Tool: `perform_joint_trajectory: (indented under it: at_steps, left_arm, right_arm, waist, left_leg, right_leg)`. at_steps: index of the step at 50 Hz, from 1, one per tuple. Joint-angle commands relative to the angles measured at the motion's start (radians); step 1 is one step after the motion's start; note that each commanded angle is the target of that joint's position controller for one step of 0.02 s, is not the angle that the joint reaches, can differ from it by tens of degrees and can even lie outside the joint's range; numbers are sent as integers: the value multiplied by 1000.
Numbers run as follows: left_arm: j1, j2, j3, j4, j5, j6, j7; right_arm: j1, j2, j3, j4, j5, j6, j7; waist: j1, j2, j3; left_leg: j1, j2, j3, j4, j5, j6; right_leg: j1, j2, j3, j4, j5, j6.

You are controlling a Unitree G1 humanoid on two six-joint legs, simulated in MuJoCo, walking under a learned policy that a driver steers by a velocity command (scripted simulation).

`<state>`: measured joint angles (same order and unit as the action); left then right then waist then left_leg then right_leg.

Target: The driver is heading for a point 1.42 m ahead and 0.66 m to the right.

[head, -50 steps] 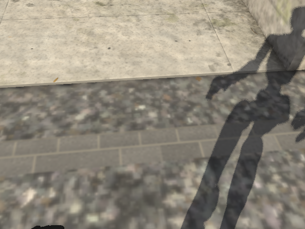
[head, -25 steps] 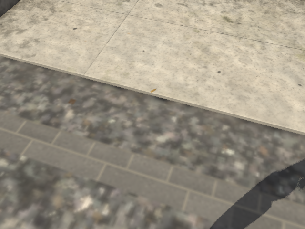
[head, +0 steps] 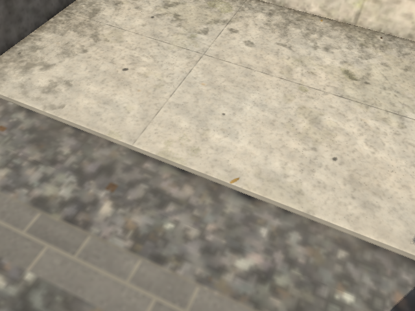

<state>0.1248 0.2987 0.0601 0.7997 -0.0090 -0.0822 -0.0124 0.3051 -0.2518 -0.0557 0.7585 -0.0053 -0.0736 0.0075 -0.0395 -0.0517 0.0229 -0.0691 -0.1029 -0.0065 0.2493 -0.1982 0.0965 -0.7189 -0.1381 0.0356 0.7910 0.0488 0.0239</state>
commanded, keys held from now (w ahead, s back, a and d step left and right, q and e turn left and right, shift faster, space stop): w+e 1.00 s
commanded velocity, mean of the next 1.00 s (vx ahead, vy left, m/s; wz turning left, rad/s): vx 0.50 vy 0.00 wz -0.48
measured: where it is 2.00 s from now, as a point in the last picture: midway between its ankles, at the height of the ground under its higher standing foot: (324, 175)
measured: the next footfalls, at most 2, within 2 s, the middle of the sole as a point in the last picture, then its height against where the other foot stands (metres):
right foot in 0.24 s outside the picture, level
left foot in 0.70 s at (201, 271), level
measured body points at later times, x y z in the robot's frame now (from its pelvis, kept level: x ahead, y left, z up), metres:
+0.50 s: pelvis +0.30 -0.07 +0.00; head +0.33 -0.09 +0.45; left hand +0.45 +0.18 -0.11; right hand +0.41 -0.37 -0.09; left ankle +0.45 +0.08 -0.69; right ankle +0.28 -0.14 -0.75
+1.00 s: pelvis +0.57 -0.10 +0.00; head +0.60 -0.11 +0.45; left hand +0.87 +0.02 -0.09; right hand +0.44 -0.37 -0.12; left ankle +0.58 +0.01 -0.75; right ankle +0.57 -0.30 -0.67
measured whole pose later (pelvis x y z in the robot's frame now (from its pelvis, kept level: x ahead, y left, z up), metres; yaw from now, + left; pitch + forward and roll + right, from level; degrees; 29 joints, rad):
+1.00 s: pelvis +0.57 -0.10 +0.00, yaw -34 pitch +2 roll +1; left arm 0.18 0.32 0.07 0.63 -0.02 -0.01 -0.02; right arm 0.34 -0.28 -0.07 0.80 -0.01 -0.09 0.00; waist -0.07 -0.05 0.02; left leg -0.09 -0.01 0.13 0.30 -0.24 0.02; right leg -0.70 -0.09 0.06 0.98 -0.15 0.02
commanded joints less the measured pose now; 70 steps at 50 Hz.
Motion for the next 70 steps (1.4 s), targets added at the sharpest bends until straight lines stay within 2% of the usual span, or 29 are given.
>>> perform_joint_trajectory:
  at_steps: [1, 7, 9, 11, 12, 13, 14, 15, 17, 18, 21, 26, 31, 34, 35, 36, 37, 38, 39, 42, 56, 58, 60, 61, 62, 63, 64, 66, 70]
  left_arm:
    - [-88, 47, 2, -74, -11, -13, -13]
    - [-170, 38, -8, -139, -14, -20, -57]
    - [-116, 61, 3, -143, -9, -18, -64]
    - [95, 136, 41, -107, -6, -10, -54]
    - [252, 204, 65, -86, -3, -3, -40]
    - [302, 285, 84, -85, -7, -5, -35]
    - [328, 195, 61, -81, -17, -1, -30]
    - [284, 162, 50, -89, -11, 3, -22]
    - [165, 125, 39, -122, -5, 8, -18]
    - [134, 110, 31, -139, 6, 8, -13]
    - [104, 127, 37, -156, 1, 9, -3]
    - [157, 162, 50, -143, -14, 25, 20]
    - [220, 153, 50, -127, -19, 42, 25]
    - [192, 102, 36, -146, -10, 43, 23]
    - [198, 36, 12, -165, 5, 37, 19]
    - [331, -8, -5, -203, -23, 25, 18]
    - [320, 99, 14, -174, -34, 25, 22]
    - [215, 150, 29, -183, -26, 32, 21]
    - [164, 140, 31, -194, -14, 38, 22]
    - [143, 97, 33, -212, -20, 48, 8]
    - [-137, 23, 6, -300, -17, 43, -48]
    - [-94, 53, 22, -301, -8, 43, -48]
    - [164, 131, 69, -231, -5, 49, -33]
    - [324, 214, 94, -198, -4, 59, -11]
    - [286, 294, 93, -204, -5, 50, -11]
    - [310, 200, 70, -211, -5, 40, -17]
    - [267, 169, 57, -197, 0, 30, -20]
    - [152, 114, 38, -194, 2, 21, -20]
    - [111, 95, 31, -176, 7, -5, -16]
  right_arm:
    - [8, -167, -41, -31, -1, -21, -9]
    - [53, -177, -46, 21, 4, 5, -17]
    - [27, -201, -51, 11, 5, 18, -29]
    - [-4, -220, -51, -2, 7, 34, -43]
    - [-2, -206, -40, -21, -2, 27, -51]
    - [121, -68, 3, -55, -24, -2, -28]
    - [48, -134, -3, -51, -2, -40, -8]
    - [-44, -176, -13, -89, 36, -64, 6]
    - [-120, -165, -11, -109, 10, -76, 0]
    - [-103, -172, -19, -112, -2, -66, -3]
    - [-58, -138, -14, -113, -10, -33, -11]
    - [-231, -90, 9, -151, -8, -32, -9]
    - [-291, -143, -14, -173, 15, -51, 7]
    - [-127, -191, -46, -141, 7, -65, 0]
    - [18, -247, -62, -132, -9, -67, -9]
    - [95, -331, -82, -93, -20, -50, -4]
    - [80, -240, -66, -105, 1, -46, 0]
    - [45, -182, -50, -112, 5, -40, -4]
    - [0, -163, -40, -115, -4, -35, -5]
    - [-53, -120, -26, -96, -9, -34, -9]
    - [31, -230, -58, 32, 26, -5, -13]
    - [31, -260, -65, 42, 37, 4, -15]
    - [23, -253, -57, 49, 39, 11, -21]
    - [35, -193, -31, 26, 7, 4, -22]
    - [148, -81, 9, -8, -5, -19, -6]
    - [42, -184, -14, 2, 34, -41, 5]
    - [-53, -204, -20, -35, 60, -50, 9]
    - [-83, -186, -19, -27, 24, -51, -4]
    - [-23, -136, -15, -2, 13, -7, -4]
  waist:
    - [-29, 104, 26]
    - [-52, 94, 58]
    - [-11, 134, -5]
    - [111, 146, -139]
    - [182, 74, -244]
    - [99, -185, -369]
    - [161, -124, -440]
    - [171, -76, -289]
    - [98, 84, -108]
    - [60, 64, -88]
    - [16, 19, -57]
    - [84, -19, -40]
    - [96, -54, -54]
    - [-4, -68, -116]
    - [-61, 51, -241]
    - [2, 399, -340]
    - [-25, 300, -275]
    - [-54, 200, -159]
    - [-40, 135, -99]
    - [8, 180, -24]
    - [-46, 115, 60]
    - [2, 144, 18]
    - [153, 128, -125]
    - [207, 7, -241]
    - [82, -212, -373]
    - [164, -81, -407]
    - [161, -69, -245]
    - [85, 6, -110]
    - [13, 0, -70]
  left_leg:
    - [-33, 267, -53, -118, 247, 94]
    - [207, 346, 6, -19, 471, 75]
    - [232, 341, 41, 100, 823, 49]
    - [173, 303, 89, 399, 1058, 7]
    - [-50, 274, 106, 680, 807, -31]
    - [-513, 51, 57, 1076, -105, -110]
    - [-659, 31, -114, 1193, -345, -102]
    - [-744, 95, -133, 1174, -277, -84]
    - [-681, 163, -98, 990, -183, -84]
    - [-610, 184, -98, 942, -165, -93]
    - [-538, 196, -64, 794, -144, -140]
    - [-423, 133, -30, 420, 216, -176]
    - [-364, 98, -74, 258, 192, -148]
    - [-112, 141, -84, 198, 129, -72]
    - [120, 318, -251, 200, 61, -6]
    - [384, 529, -727, 101, -165, 160]
    - [351, 531, -802, 56, -387, 154]
    - [248, 483, -632, 51, -358, 108]
    - [140, 438, -497, 43, -217, 82]
    - [-27, 355, -268, -24, 3, 65]
    - [100, 385, 113, -41, 379, 40]
    - [138, 393, 140, 67, 701, 29]
    - [44, 346, 198, 385, 848, -12]
    - [-218, 301, 204, 700, 456, -52]
    - [-572, 113, 87, 1027, -394, -103]
    - [-654, 135, -74, 1119, -381, -95]
    - [-721, 171, -56, 1113, -302, -84]
    - [-645, 240, -47, 974, -163, -84]
    - [-540, 263, -47, 853, -64, -119]
  right_leg:
    - [52, 24, -19, -121, 145, -18]
    - [-44, 84, -42, -230, -28, -76]
    - [68, 142, -104, -227, -133, -109]
    - [371, 216, -142, -260, -139, -162]
    - [681, 97, 44, -263, -77, -226]
    - [1077, -163, 590, -304, -194, -435]
    - [1169, -188, 772, -436, -281, -445]
    - [1074, -160, 619, -459, -281, -389]
    - [765, -85, 435, -491, -108, -339]
    - [663, -60, 385, -516, -31, -338]
    - [499, -22, 304, -560, 66, -344]
    - [388, 70, 197, -541, -31, -263]
    - [512, 21, 342, -430, -179, -219]
    - [483, 70, 346, -248, -176, -156]
    - [373, 137, 251, 28, -307, -115]
    - [36, 248, 120, 343, -662, -60]
    - [-88, 165, 142, 479, -620, -44]
    - [-115, 134, 126, 517, -525, -38]
    - [-85, 103, 100, 503, -454, -32]
    - [-1, 46, 80, 410, -363, -26]
    - [65, 77, -64, -136, -117, -69]
    - [181, 137, -106, -171, -219, -113]
    - [570, 208, -129, -271, -135, -174]
    - [896, 38, 108, -235, -66, -229]
    - [1131, -213, 661, -361, -249, -406]
    - [1114, -228, 710, -448, -320, -394]
    - [995, -191, 540, -460, -237, -352]
    - [728, -110, 336, -489, -48, -299]
    - [551, -76, 208, -602, 47, -310]
Over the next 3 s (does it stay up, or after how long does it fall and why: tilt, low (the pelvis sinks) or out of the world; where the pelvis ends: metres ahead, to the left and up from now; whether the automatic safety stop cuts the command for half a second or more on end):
stays up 1.34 -0.76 -0.01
